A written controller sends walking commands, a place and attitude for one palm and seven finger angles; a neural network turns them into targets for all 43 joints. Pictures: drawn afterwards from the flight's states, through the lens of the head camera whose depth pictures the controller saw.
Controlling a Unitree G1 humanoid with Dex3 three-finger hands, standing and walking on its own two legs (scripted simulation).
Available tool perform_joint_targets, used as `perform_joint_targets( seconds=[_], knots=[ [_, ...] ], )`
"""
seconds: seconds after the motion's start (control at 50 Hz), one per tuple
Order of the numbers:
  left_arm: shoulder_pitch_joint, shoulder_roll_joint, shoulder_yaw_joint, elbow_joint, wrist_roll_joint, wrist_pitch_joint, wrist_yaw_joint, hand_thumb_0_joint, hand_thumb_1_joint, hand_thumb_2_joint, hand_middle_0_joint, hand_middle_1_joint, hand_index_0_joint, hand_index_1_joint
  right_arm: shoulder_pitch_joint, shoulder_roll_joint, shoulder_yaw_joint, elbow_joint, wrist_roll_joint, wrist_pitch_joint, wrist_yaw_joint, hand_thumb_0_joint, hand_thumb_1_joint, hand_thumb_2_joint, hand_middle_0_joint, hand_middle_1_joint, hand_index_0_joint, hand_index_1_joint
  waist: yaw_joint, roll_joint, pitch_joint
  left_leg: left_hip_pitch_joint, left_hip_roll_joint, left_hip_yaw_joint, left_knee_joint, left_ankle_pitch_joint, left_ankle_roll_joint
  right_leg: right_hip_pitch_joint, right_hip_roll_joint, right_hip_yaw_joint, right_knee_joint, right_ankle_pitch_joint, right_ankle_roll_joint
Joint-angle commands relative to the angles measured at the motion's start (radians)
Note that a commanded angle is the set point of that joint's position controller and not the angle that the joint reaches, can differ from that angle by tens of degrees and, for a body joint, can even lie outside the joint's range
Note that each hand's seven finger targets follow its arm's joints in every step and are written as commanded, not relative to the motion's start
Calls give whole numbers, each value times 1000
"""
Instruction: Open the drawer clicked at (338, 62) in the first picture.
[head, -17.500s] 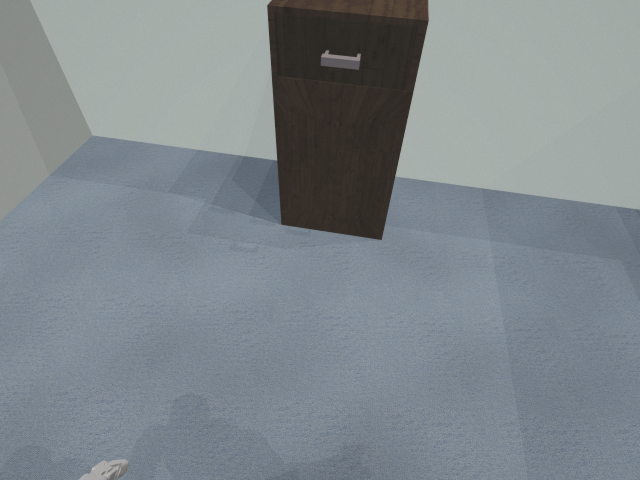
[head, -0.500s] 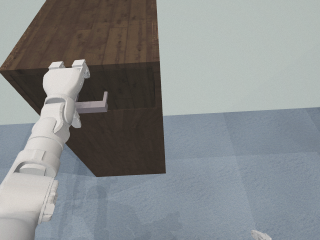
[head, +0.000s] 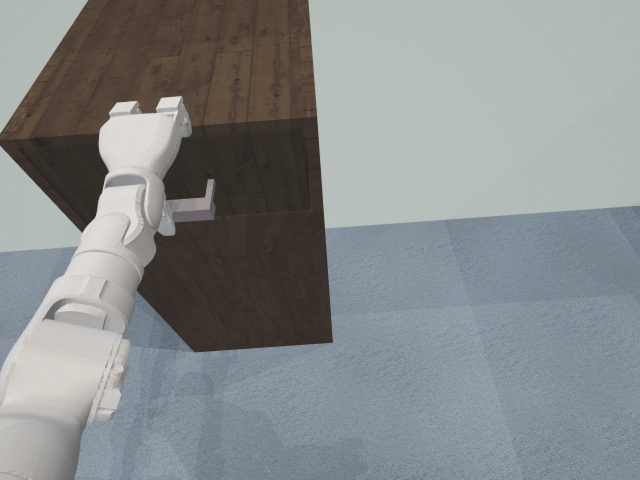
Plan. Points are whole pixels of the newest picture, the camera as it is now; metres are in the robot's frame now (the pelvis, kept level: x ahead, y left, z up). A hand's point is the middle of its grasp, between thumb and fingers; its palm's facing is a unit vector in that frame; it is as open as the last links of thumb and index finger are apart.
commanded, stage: move the hooked fingers above the handle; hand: left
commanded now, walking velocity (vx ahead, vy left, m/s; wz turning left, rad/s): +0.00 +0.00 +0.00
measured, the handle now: (179, 199) +0.52 +0.23 +0.01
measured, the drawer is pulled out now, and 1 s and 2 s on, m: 0.00 0.00 0.00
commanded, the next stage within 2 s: lower the fingers behind the handle in 1.66 s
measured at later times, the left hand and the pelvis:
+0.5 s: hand (124, 194) +0.46 +0.26 +0.09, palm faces +0.15 +0.03 -0.99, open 13.8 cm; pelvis -0.01 +0.00 -0.01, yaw +2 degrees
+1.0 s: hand (140, 187) +0.48 +0.25 +0.09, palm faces +0.18 +0.06 -0.98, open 13.7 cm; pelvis +0.00 +0.01 -0.01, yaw +0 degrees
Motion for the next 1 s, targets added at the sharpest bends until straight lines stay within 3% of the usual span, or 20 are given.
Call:
perform_joint_targets(
  seconds=[0.0, 0.04, 0.12, 0.2, 0.3, 0.34, 0.4, 0.46, 0.48, 0.5, 0.54, 0.58, 0.6, 0.64, 0.68, 0.74, 0.78, 0.88, 0.92, 0.98],
  knots=[
    [-238, 343, 102, 55, -19, 122, -166, 0, -500, 300, -300, -1200, -300, -1200, 21, -166, -29, -132, 15, -1, -36, 0, -900, -900, 200, 300, 200, 300, 17, -241, -290, -14, -31, 16, -95, 251, 18, 401, 11, 12, -64, 285, -4],
    [-212, 287, 46, 58, -8, 88, -215, 0, -500, 300, -300, -1200, -300, -1200, 18, -165, -23, -148, 20, -5, -51, 0, -900, -900, 200, 300, 200, 300, 4, -259, -189, -33, -29, 12, -107, 174, 22, 338, 7, 12, -88, 198, -5],
    [-127, 291, 62, -9, 8, -32, -257, 0, -500, 300, -300, -1200, -300, -1200, 38, -159, -23, -188, 15, -21, -59, 0, -900, -900, 200, 300, 200, 300, 29, -194, -164, -34, -26, 10, -93, 143, 22, 293, 8, 23, -76, 140, -19],
    [-260, 355, 152, -270, -25, -211, -206, 0, -500, 300, -300, -1200, -300, -1200, 75, -143, -48, -214, -3, -48, -62, 0, -900, -900, 200, 300, 200, 300, 19, -79, -308, 34, -25, -8, -47, 178, 30, 291, 8, 48, -40, 162, -17],
    [-553, 440, 227, -528, 22, -334, 19, 0, -500, 300, -300, -1200, -300, -1200, 129, -132, -85, -153, -29, -87, -50, 0, -900, -900, 200, 300, 200, 300, -35, 107, -465, 159, -27, -61, 30, 299, 17, 158, 28, 37, 23, 184, -29],
    [-509, 402, 208, -452, 29, -291, 92, 0, -500, 300, -300, -1200, -300, -1200, 140, -131, -89, -116, -32, -98, -37, 0, -900, -900, 200, 300, 200, 300, -45, 137, -485, 187, -29, -65, 54, 335, 3, 119, 34, 17, 40, 192, -31],
    [-512, 309, 130, -261, 2, -158, 122, 0, -500, 300, -300, -1200, -300, -1200, 143, -141, -83, -63, -24, -100, -15, 0, -900, -900, 200, 300, 200, 300, -80, 81, -424, 156, -22, -66, 42, 302, -3, 85, 38, -1, 24, 172, -24],
    [-480, 201, 15, -39, -21, 6, 47, 0, -500, 300, -300, -1200, -300, -1200, 142, -155, -70, -40, -8, -85, 2, 0, -900, -900, 200, 300, 200, 300, -86, 8, -330, 113, -18, -63, -4, 246, -4, 85, 39, -11, -19, 137, -20],
    [-488, 144, -32, -9, -30, 36, 2, 0, -500, 300, -300, -1200, -300, -1200, 143, -158, -70, -42, -5, -79, 4, 0, -900, -900, 200, 300, 200, 300, -92, -6, -339, 128, -17, -59, -10, 280, -4, 103, 38, -13, -27, 164, -22],
    [-459, 156, -31, 9, -29, 56, -42, 0, -500, 300, -300, -1200, -300, -1200, 148, -163, -71, -46, -5, -72, 4, 0, -900, -900, 200, 300, 200, 300, -74, -13, -361, 144, -12, -59, -10, 322, -4, 123, 37, -14, -24, 193, -23],
    [-433, 103, -76, -24, -38, 51, -135, 0, -500, 300, -300, -1200, -300, -1200, 135, -169, -69, -70, -11, -56, 1, 0, -900, -900, 200, 300, 200, 300, -71, -44, -382, 174, -10, -59, -2, 376, 5, 152, 39, -15, -26, 235, -23],
    [-389, 100, -66, -68, -47, -17, -209, 0, -500, 300, -300, -1200, -300, -1200, 128, -170, -67, -92, -18, -48, -12, 0, -900, -900, 200, 300, 200, 300, -73, -90, -365, 173, -7, -64, 4, 404, 14, 173, 37, -11, -24, 265, -22],
    [-335, 107, -54, -55, -50, -39, -231, 0, -500, 300, -300, -1200, -300, -1200, 125, -167, -64, -97, -20, -43, -16, 0, -900, -900, 200, 300, 200, 300, -64, -134, -336, 149, -10, -63, 4, 386, 20, 186, 36, -10, -21, 265, -19],
    [-283, 29, -108, -102, -58, -93, -271, 0, -500, 300, -300, -1200, -300, -1200, 114, -159, -61, -116, -17, -40, -20, 0, -900, -900, 200, 300, 200, 300, -63, -158, -249, 126, -11, -67, -2, 347, 21, 147, 35, -13, -29, 232, -19],
    [-295, 111, -26, -184, -64, -174, -259, 0, -500, 300, -300, -1200, -300, -1200, 113, -157, -61, -129, -18, -41, -24, 0, -900, -900, 200, 300, 200, 300, -39, -140, -225, 110, -12, -72, -3, 327, 18, 140, 35, -8, -21, 205, -29],
    [-379, 285, 144, -330, -39, -265, -143, 0, -500, 300, -300, -1200, -300, -1200, 134, -134, -64, -149, -27, -47, -23, 0, -900, -900, 200, 300, 200, 300, 10, -34, -346, 128, -16, -78, 18, 418, 7, 179, 36, 5, 33, 256, -38],
    [-393, 502, 340, -418, -2, -277, -24, 0, -500, 300, -300, -1200, -300, -1200, 122, -131, -62, -146, -41, -50, -20, 0, -900, -900, 200, 300, 200, 300, 72, 35, -448, 111, -21, -81, 39, 528, -14, 237, 38, 5, 79, 315, -44],
    [-400, 413, 274, -374, 57, -89, 188, 0, -500, 300, -300, -1200, -300, -1200, 61, -107, -55, -119, -43, -63, 3, 0, -900, -900, 200, 300, 200, 300, 46, 69, -531, 115, -18, -45, 65, 608, -36, 265, 36, -4, 97, 401, -37],
    [-376, 369, 216, -257, 51, 23, 174, 0, -500, 300, -300, -1200, -300, -1200, 67, -120, -58, -92, -37, -55, 9, 0, -900, -900, 200, 300, 200, 300, 20, 31, -523, 118, -15, -29, 48, 548, -25, 278, 35, -9, 75, 400, -25],
    [-334, 248, 82, -61, -11, 150, 26, 0, -500, 300, -300, -1200, -300, -1200, 78, -148, -64, -81, -9, -35, 2, 0, -900, -900, 200, 300, 200, 300, -34, -104, -476, 105, -16, -19, 4, 447, -3, 314, 34, -7, 13, 386, -10]
  ],
)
